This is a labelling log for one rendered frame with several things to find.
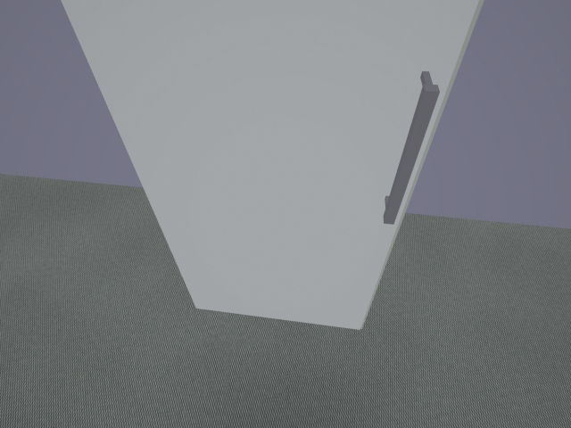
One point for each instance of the fridge door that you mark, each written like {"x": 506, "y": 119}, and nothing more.
{"x": 267, "y": 133}

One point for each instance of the handle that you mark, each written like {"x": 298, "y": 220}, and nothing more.
{"x": 418, "y": 127}

